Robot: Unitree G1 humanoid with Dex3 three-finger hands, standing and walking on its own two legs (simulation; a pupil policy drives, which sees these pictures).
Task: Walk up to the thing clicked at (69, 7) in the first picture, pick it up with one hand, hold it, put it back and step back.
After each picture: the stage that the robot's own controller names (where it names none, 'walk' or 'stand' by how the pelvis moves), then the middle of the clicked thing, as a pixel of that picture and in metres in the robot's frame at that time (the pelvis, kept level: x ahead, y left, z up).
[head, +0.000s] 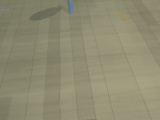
stand; (70, 5) +2.14 +0.20 -0.66
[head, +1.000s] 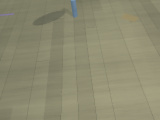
walk; (74, 8) +2.00 +0.28 -0.65
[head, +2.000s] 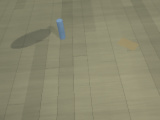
walk; (61, 29) +1.44 +0.36 -0.65
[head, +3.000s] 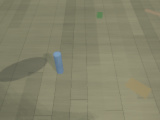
walk; (58, 63) +0.99 +0.29 -0.64
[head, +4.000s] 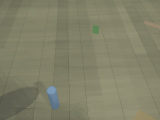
walk; (53, 98) +0.63 +0.24 -0.63
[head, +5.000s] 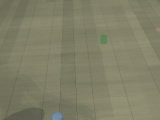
stand; out of the picture +0.44 +0.22 -0.63
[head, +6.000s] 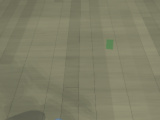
stand; out of the picture +0.40 +0.21 -0.65
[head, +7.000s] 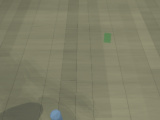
stand; out of the picture +0.43 +0.21 -0.64
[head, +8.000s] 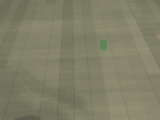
stand; out of the picture +0.38 +0.22 -0.65
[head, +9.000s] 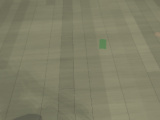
stand; out of the picture +0.40 +0.23 -0.66
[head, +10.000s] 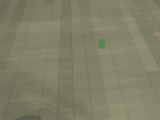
stand; out of the picture +0.39 +0.24 -0.66
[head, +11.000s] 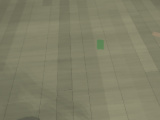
stand; out of the picture +0.38 +0.24 -0.66
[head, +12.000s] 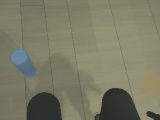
go down; (24, 65) +0.45 +0.25 -0.34
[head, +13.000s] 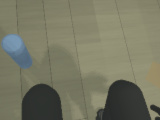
go down; (20, 54) +0.46 +0.27 -0.26
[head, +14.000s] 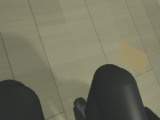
close in; out of the picture +0.45 +0.31 -0.17
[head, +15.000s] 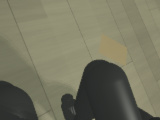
close; out of the picture +0.44 +0.32 -0.16
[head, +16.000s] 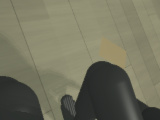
lift; out of the picture +0.39 +0.31 -0.16
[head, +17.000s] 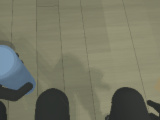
lift; (15, 76) +0.33 +0.23 -0.01
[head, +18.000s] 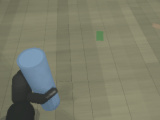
hold; (42, 84) +0.33 +0.15 +0.06
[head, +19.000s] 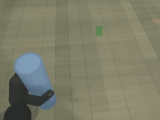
hold; (39, 86) +0.33 +0.17 +0.04
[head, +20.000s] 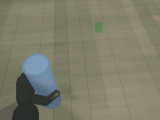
crouch; (45, 86) +0.33 +0.15 +0.02
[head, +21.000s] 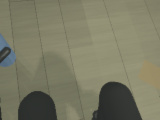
crouch; out of the picture +0.46 +0.25 -0.04
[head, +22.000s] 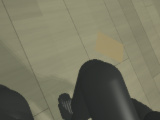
lower; out of the picture +0.43 +0.32 -0.16
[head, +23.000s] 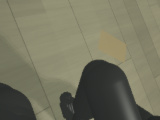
lower; out of the picture +0.43 +0.33 -0.16
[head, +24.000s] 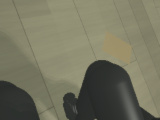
lower; out of the picture +0.42 +0.32 -0.16
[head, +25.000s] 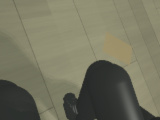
lower; out of the picture +0.42 +0.32 -0.16
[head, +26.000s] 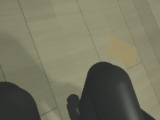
open; out of the picture +0.43 +0.29 -0.15
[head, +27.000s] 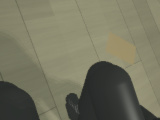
rise; out of the picture +0.43 +0.30 -0.17
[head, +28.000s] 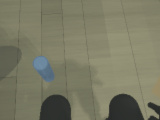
walk; (45, 70) +0.45 +0.22 -0.37
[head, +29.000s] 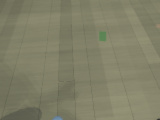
stand; out of the picture +0.40 +0.20 -0.60
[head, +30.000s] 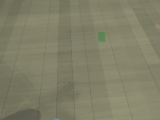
stand; out of the picture +0.39 +0.20 -0.60
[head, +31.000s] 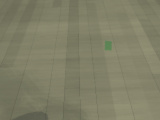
stand; out of the picture +0.41 +0.18 -0.65
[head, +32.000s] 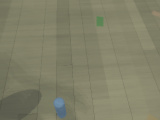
walk; (60, 108) +0.45 +0.15 -0.63
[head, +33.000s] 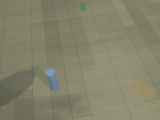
walk; (52, 80) +0.67 +0.26 -0.62
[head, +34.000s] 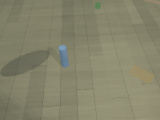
stand; (63, 56) +1.00 +0.23 -0.63
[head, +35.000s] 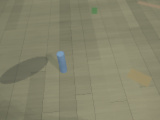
stand; (62, 62) +0.99 +0.25 -0.65
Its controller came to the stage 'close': yes
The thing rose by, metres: 0.68
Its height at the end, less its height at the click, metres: +0.00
